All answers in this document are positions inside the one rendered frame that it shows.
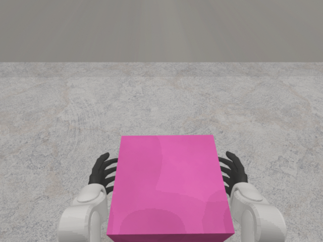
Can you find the carton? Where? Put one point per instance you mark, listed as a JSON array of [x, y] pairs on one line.
[[169, 188]]

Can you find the robot right forearm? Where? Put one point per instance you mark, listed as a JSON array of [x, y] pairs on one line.
[[259, 221]]

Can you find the robot left hand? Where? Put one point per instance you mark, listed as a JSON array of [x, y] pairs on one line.
[[99, 173]]

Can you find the robot right hand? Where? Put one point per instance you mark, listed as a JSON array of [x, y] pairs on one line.
[[236, 174]]

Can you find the robot left forearm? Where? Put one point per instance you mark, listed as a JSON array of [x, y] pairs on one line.
[[81, 222]]

